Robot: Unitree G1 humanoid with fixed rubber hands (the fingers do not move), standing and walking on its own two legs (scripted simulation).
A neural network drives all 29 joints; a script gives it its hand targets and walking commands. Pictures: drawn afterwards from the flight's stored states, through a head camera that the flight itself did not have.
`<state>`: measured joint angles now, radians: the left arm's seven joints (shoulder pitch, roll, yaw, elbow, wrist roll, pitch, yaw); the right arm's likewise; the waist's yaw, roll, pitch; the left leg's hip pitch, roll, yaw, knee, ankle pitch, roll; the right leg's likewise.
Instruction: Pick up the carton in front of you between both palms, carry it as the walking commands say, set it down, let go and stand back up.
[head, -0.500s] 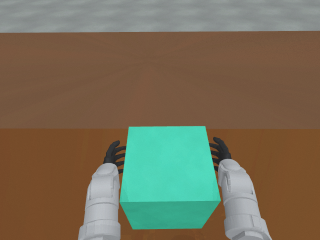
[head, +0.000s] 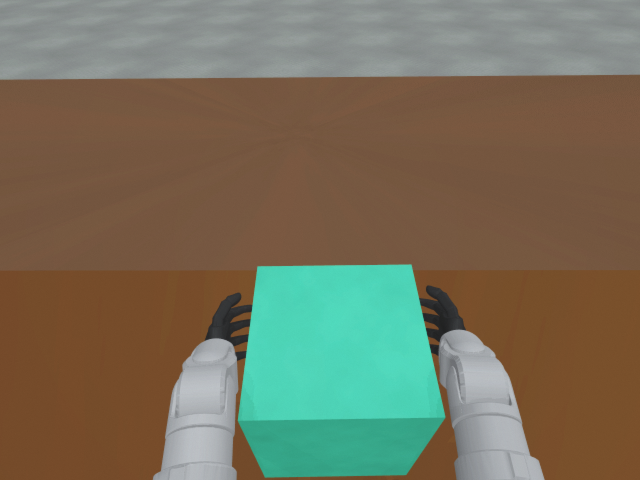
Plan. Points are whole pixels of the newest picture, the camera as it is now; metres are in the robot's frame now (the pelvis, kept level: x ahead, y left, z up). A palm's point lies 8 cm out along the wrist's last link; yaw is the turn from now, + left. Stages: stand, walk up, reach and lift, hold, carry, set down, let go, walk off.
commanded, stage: reach and lift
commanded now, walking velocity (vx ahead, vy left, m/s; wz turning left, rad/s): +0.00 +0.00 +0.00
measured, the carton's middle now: (335, 375) +0.28 +0.00 -0.04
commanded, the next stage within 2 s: hold in 0.06 s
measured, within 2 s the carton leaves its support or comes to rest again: neither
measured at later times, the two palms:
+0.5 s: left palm (217, 354) +0.27 +0.15 +0.05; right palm (458, 345) +0.27 -0.15 +0.05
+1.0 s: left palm (218, 349) +0.28 +0.15 +0.05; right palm (456, 340) +0.28 -0.15 +0.05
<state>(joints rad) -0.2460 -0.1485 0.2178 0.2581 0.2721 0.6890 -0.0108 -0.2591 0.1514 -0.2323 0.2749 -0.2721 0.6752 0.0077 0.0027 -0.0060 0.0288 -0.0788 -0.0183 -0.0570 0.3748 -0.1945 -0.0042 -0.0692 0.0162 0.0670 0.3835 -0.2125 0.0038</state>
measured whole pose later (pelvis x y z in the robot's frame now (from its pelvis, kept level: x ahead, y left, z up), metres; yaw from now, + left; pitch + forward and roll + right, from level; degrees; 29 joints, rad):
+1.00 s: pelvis -0.01 +0.00 +0.00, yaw +0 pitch -8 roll +0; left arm -0.24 -0.15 0.20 0.19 0.27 0.77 -0.02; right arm -0.26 0.15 -0.22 0.20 -0.27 0.76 0.01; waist 0.00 -0.01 0.04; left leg -0.04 -0.02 -0.06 0.36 -0.18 -0.01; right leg -0.03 0.02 0.07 0.37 -0.20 0.00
